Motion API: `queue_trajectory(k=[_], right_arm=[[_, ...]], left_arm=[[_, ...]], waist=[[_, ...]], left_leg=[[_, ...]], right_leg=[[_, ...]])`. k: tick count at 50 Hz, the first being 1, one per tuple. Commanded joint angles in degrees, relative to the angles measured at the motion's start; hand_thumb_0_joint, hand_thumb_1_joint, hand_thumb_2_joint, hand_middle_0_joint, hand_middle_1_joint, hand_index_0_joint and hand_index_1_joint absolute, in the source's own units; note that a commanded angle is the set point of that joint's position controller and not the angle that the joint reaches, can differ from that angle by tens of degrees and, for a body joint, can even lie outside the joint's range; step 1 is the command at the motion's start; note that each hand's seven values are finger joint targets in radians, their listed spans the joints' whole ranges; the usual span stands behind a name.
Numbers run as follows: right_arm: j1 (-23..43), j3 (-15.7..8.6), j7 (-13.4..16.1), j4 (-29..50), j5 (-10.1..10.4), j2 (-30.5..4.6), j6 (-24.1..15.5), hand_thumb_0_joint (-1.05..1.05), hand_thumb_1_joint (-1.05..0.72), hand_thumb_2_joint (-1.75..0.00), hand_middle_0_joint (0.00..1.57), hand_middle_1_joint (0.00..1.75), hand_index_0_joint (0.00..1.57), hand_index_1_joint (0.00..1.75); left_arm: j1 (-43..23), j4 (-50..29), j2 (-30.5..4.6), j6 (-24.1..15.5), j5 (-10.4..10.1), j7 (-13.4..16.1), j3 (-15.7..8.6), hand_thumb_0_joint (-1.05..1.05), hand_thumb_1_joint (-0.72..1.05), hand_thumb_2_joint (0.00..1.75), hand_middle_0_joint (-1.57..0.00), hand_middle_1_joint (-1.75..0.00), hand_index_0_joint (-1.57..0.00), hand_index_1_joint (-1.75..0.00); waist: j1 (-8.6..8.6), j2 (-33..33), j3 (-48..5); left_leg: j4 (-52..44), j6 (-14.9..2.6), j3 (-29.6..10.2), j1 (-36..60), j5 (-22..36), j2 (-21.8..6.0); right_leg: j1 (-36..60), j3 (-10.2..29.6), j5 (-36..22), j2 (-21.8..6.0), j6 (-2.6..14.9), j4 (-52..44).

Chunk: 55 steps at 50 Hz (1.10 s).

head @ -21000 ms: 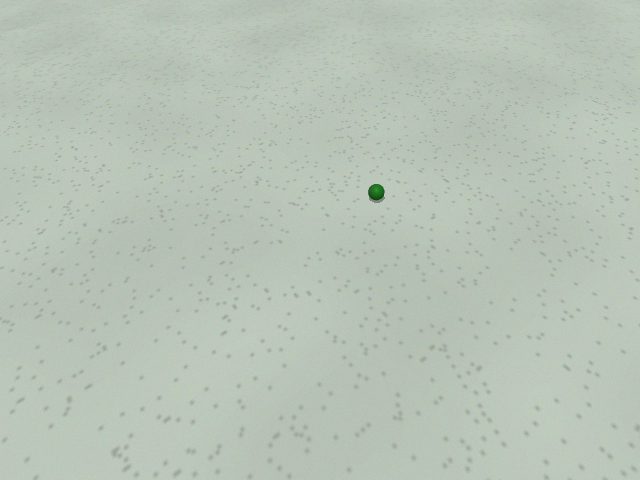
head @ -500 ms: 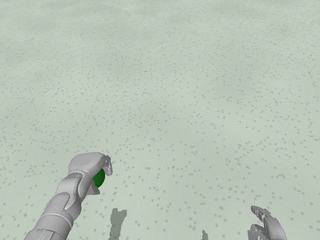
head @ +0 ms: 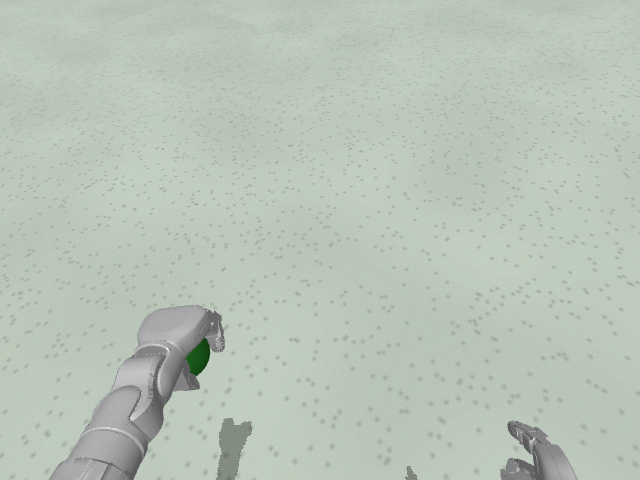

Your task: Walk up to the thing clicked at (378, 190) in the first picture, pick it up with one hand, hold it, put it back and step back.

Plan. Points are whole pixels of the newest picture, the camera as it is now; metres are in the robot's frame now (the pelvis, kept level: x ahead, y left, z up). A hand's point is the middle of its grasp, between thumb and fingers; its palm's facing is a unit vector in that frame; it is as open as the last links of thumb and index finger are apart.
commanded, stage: crouch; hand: left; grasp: from above
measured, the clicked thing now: (183, 353) +0.31 +0.24 -0.05
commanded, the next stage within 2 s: lower in 2.00 s
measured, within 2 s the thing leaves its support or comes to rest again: neither
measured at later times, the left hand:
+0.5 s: hand (211, 382) +0.32 +0.24 -0.19, palm faces -0.41 +0.04 -0.91, open 7.7 cm
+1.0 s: hand (239, 403) +0.37 +0.25 -0.43, palm faces -0.44 +0.00 -0.90, open 7.7 cm
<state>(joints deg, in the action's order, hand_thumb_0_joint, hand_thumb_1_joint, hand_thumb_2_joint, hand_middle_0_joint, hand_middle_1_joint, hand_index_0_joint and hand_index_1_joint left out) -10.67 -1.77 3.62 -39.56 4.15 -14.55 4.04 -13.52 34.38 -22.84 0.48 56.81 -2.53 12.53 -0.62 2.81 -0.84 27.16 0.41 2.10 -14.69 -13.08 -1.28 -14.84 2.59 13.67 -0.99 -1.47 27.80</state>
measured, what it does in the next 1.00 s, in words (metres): lowers itself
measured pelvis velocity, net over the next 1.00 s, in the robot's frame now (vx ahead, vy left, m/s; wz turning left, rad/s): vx -0.07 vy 0.01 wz -0.01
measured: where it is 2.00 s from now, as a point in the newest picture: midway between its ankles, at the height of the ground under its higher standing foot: outside the picture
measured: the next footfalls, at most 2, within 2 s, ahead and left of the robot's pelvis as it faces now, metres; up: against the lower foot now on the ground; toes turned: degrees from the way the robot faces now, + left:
none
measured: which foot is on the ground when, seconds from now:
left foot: down 0.00-1.00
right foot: down 0.00-1.00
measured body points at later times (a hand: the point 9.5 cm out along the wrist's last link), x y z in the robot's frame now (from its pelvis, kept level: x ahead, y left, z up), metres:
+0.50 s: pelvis -0.04 +0.00 -0.09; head +0.06 +0.01 +0.35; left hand +0.34 +0.23 -0.14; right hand +0.06 -0.29 -0.21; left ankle +0.01 +0.13 -0.74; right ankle +0.01 -0.14 -0.74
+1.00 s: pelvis -0.07 +0.01 -0.29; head +0.14 +0.03 +0.11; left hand +0.39 +0.25 -0.38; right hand -0.02 -0.26 -0.42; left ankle +0.01 +0.13 -0.74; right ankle +0.01 -0.14 -0.74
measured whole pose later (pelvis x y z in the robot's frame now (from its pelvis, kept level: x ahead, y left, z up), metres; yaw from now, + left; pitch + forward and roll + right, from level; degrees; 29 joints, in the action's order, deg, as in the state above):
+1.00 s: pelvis -0.07 +0.01 -0.29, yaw -1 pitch +37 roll -5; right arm -11.9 -1.7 -1.4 -42.7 -3.8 -13.1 -2.4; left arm -45.3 72.1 -30.3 -6.6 68.9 19.9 -0.6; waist 9.6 2.8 -11.6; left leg 108.9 -0.2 -3.5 -109.3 -36.5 -1.1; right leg -106.1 -0.1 37.3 0.2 -2.7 106.5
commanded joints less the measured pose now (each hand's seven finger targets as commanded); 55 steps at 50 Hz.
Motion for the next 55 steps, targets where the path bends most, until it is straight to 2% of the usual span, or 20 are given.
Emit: queue_trajectory(k=[1,5,7,10,13,15,16,20,22,25,30,34,35,40,41,42,45,52,53,55], right_arm=[[5.4,-2.4,0.2,7.9,-0.3,-7.0,-2.2,0.0,-0.89,-0.9,0.2,0.3,0.2,0.3],[4.1,-2.4,0.1,7.2,-0.5,-6.9,-2.0,0.0,-0.89,-0.9,0.2,0.3,0.2,0.3],[3.7,-2.6,-0.1,6.8,-0.9,-6.9,-1.8,0.0,-0.9,-0.9,0.2,0.3,0.2,0.3],[2.2,-2.9,-0.6,5.4,-1.6,-7.3,-1.5,0.0,-0.9,-0.9,0.2,0.3,0.2,0.3],[0.0,-3.4,-1.2,3.6,-2.5,-7.7,-1.8,0.0,-0.9,-0.9,0.2,0.3,0.2,0.3],[-2.1,-4.2,-1.7,2.9,-3.1,-8.1,-2.2,0.0,-0.9,-0.9,0.2,0.3,0.2,0.3],[-2.9,-4.4,-2.0,3.0,-3.5,-8.2,-2.5,0.0,-0.9,-0.9,0.2,0.3,0.2,0.3],[-5.0,-5.1,-2.6,3.5,-4.2,-9.0,-3.1,0.0,-0.9,-0.9,0.2,0.3,0.2,0.3],[-5.6,-5.3,-2.5,3.3,-4.6,-9.3,-3.5,0.0,-0.9,-0.9,0.2,0.3,0.2,0.3],[-7.0,-5.7,-2.3,2.9,-5.1,-9.6,-4.2,0.0,-0.9,-0.9,0.2,0.3,0.2,0.3],[-8.3,-5.9,-1.7,2.6,-5.7,-9.9,-5.0,0.0,-0.9,-0.9,0.2,0.3,0.2,0.3],[-8.7,-5.9,-1.5,1.9,-6.3,-10.2,-5.3,0.0,-0.9,-0.9,0.2,0.3,0.2,0.3],[-8.6,-5.7,-1.5,1.8,-6.4,-9.9,-5.4,0.0,-0.9,-0.9,0.2,0.3,0.2,0.3],[-9.1,-5.1,-2.2,1.2,-7.0,-10.1,-6.3,0.0,-0.9,-0.9,0.2,0.3,0.2,0.3],[-9.2,-5.0,-2.5,1.0,-7.1,-10.1,-6.5,0.0,-0.89,-0.9,0.2,0.3,0.2,0.3],[-9.3,-4.9,-2.7,0.8,-7.2,-10.4,-6.8,0.0,-0.9,-0.9,0.2,0.3,0.2,0.3],[-9.9,-4.7,-3.6,0.3,-7.7,-10.9,-7.2,0.0,-0.9,-0.9,0.2,0.3,0.2,0.3],[-10.8,-4.2,-5.8,-1.1,-9.1,-11.3,-8.0,0.0,-0.91,-0.9,0.2,0.3,0.2,0.3],[-10.9,-4.3,-6.0,-1.5,-9.3,-11.6,-8.0,0.0,-0.91,-0.9,0.2,0.3,0.2,0.3],[-11.0,-4.2,-6.5,-1.8,-9.5,-11.7,-8.0,0.0,-0.91,-0.9,0.2,0.3,0.2,0.3]], left_arm=[[-18.5,-9.0,-11.1,-0.1,0.7,3.3,-5.9,0.0,0.53,0.75,-0.83,-0.85,-0.88,-0.8],[-17.9,-4.6,-9.8,-1.3,1.7,5.2,-5.1,0.0,0.53,0.73,-0.84,-0.85,-0.89,-0.8],[-18.4,-1.6,-8.9,-2.2,1.9,7.0,-5.0,0.0,0.53,0.73,-0.84,-0.85,-0.89,-0.8],[-21.8,3.7,-8.8,-3.3,3.7,11.1,-5.1,0.0,0.53,0.74,-0.85,-0.84,-0.9,-0.8],[-27.3,8.8,-8.4,-3.8,5.5,15.1,-4.9,0.0,0.55,0.75,-0.86,-0.88,-0.91,-0.83],[-30.8,11.1,-9.1,-4.4,7.1,18.0,-5.7,0.0,0.54,0.77,-0.85,-0.89,-0.9,-0.83],[-32.0,13.7,-7.6,-4.4,7.9,19.1,-4.9,0.0,0.55,0.75,-0.86,-0.88,-0.91,-0.83],[-35.7,20.4,-10.0,-4.2,10.2,23.1,-6.9,0.0,0.58,0.72,-0.87,-0.89,-0.93,-0.82],[-39.5,21.5,-10.6,-4.1,10.1,24.3,-7.4,0.0,0.59,0.74,-0.87,-0.91,-0.94,-0.84],[-40.0,26.2,-10.9,-3.5,9.5,25.1,-8.1,0.0,0.59,0.76,-0.88,-0.89,-0.94,-0.83],[-43.5,25.0,-14.7,-2.7,9.3,25.4,-10.6,0.0,0.55,0.76,-0.85,-0.89,-0.91,-0.83],[-46.1,26.9,-16.1,-2.7,9.3,24.8,-11.9,0.0,0.51,0.77,-0.83,-0.88,-0.88,-0.83],[-48.1,25.2,-18.4,-2.8,9.4,24.9,-13.0,0.0,0.52,0.76,-0.83,-0.88,-0.88,-0.82],[-48.3,29.7,-18.5,-4.4,9.7,24.1,-13.4,0.0,0.55,0.75,-0.85,-0.87,-0.91,-0.81],[-48.4,30.0,-18.5,-4.8,9.8,24.0,-13.5,0.0,0.56,0.73,-0.85,-0.85,-0.91,-0.79],[-51.3,27.0,-21.6,-5.6,10.2,24.2,-14.9,0.0,0.55,0.73,-0.85,-0.86,-0.91,-0.8],[-51.1,28.7,-21.0,-6.7,11.4,24.5,-14.8,0.0,0.6,0.74,-0.89,-0.84,-0.94,-0.78],[-53.7,27.5,-23.1,-7.6,12.7,26.0,-16.3,0.0,0.6,0.75,-0.9,-0.84,-0.95,-0.79],[-55.0,28.2,-21.7,-7.6,12.8,26.0,-15.7,0.0,0.59,0.75,-0.89,-0.86,-0.95,-0.8],[-54.9,28.6,-22.4,-7.5,12.8,26.1,-16.1,0.0,0.6,0.76,-0.9,-0.85,-0.95,-0.8]], waist=[[0.23,-2.3,-12.8],[1.09,-4.5,-10.9],[1.42,-4.8,-10.3],[2.63,-5.1,-10.5],[4.2,-4.1,-13.8],[4.81,-1.1,-18.6],[5.51,-1.1,-19.6],[5.22,1.0,-24.6],[5.78,2.2,-27.5],[6.53,0.6,-31.0],[6.82,2.4,-40.1],[8.23,3.0,-38.3],[8.03,4.3,-40.3],[9.97,2.1,-40.0],[9.97,3.2,-40.5],[9.47,5.3,-42.8],[10.45,6.0,-44.9],[10.55,11.4,-51.2],[11.58,11.2,-50.2],[11.34,12.0,-49.3]], left_leg=[[-2.4,-0.93,0.1,6.6,11.1,1.7],[-1.2,-1.28,0.3,4.3,9.4,2.2],[-0.2,-1.12,0.1,2.7,8.5,2.1],[3.9,-0.96,0.1,-1.6,6.4,2.4],[10.9,-0.48,0.0,-7.0,4.7,2.3],[17.5,0.01,-0.1,-11.2,3.9,1.9],[20.5,0.03,-0.4,-14.0,3.4,1.6],[29.9,-0.09,-0.8,-26.2,-0.3,1.6],[33.2,-0.05,-1.5,-30.1,-3.1,1.5],[39.1,-0.68,-2.0,-38.8,-7.2,1.5],[47.9,-1.03,-2.4,-47.0,-8.8,1.5],[51.2,-0.72,-4.1,-53.5,-16.0,1.1],[52.8,-0.81,-3.7,-55.1,-16.2,1.3],[60.0,-1.35,-4.3,-63.2,-20.0,1.7],[61.1,-1.19,-4.6,-63.6,-19.8,1.7],[62.2,-1.02,-5.0,-63.4,-19.5,1.7],[66.0,-0.98,-5.6,-63.9,-17.1,1.6],[74.0,-0.96,-5.2,-63.7,-8.4,1.4],[75.0,-0.99,-5.1,-65.4,-8.9,1.3],[75.8,-0.76,-5.5,-66.0,-9.0,1.2]], right_leg=[[1.1,-2.5,-9.0,2.6,1.97,-3.5],[-0.9,-2.2,-8.1,2.1,1.65,-3.3],[-2.7,-2.4,-7.1,2.1,1.8,-2.0],[-6.9,-2.2,-5.6,1.9,1.75,1.4],[-13.9,-2.3,-4.1,2.0,1.86,7.4],[-20.5,-2.5,-3.4,2.2,2.31,13.9],[-23.8,-2.7,-3.0,2.3,2.46,16.9],[-33.5,-3.2,0.5,2.6,2.88,26.7],[-38.5,-3.6,3.1,2.7,3.18,30.6],[-43.7,-4.0,6.2,2.8,3.25,36.3],[-50.2,-4.3,7.7,2.5,3.49,45.5],[-59.5,-5.1,13.9,2.5,3.81,50.4],[-60.0,-5.0,14.2,2.5,3.9,52.0],[-67.6,-5.6,18.0,2.5,3.76,57.6],[-69.9,-5.8,18.0,2.4,3.91,59.2],[-71.4,-6.0,17.8,2.3,4.0,60.9],[-75.4,-6.6,15.9,2.2,3.95,64.5],[-80.3,-7.8,9.8,2.3,3.84,71.9],[-81.1,-7.9,9.7,2.2,3.65,72.4],[-82.7,-8.2,10.0,2.1,3.77,74.1]])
